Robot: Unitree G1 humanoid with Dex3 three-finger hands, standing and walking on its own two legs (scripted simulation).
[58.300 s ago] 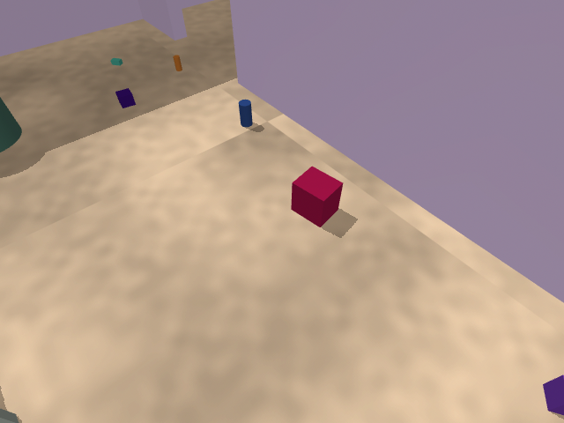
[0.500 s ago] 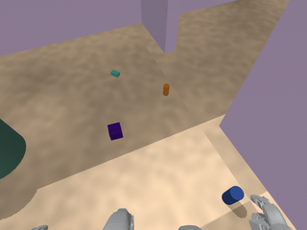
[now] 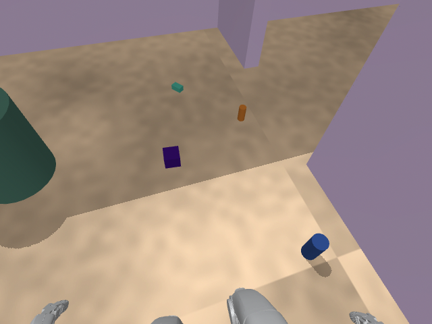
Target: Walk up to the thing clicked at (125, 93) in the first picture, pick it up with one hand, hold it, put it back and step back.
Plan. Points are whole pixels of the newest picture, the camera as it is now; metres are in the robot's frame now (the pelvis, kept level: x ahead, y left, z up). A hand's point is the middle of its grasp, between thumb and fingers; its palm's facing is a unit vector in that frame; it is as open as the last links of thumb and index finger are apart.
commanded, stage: step back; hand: left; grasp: from above
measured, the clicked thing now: (171, 157) +0.97 +0.19 -0.72
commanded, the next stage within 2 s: stand in 1.32 s
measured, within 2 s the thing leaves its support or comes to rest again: neither
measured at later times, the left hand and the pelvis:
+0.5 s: hand out of the picture -0.05 +0.28 -0.14, palm faces +0.00 -0.90 -0.43, open 7.4 cm; pelvis -0.12 +0.00 +0.00, yaw -1 degrees
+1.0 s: hand out of the picture -0.03 +0.25 -0.14, palm faces +0.03 -0.92 -0.38, open 7.4 cm; pelvis -0.08 -0.02 +0.00, yaw +1 degrees
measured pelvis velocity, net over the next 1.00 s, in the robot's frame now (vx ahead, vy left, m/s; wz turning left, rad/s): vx -0.08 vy -0.02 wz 0.01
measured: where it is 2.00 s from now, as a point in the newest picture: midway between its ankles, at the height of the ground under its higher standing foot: outside the picture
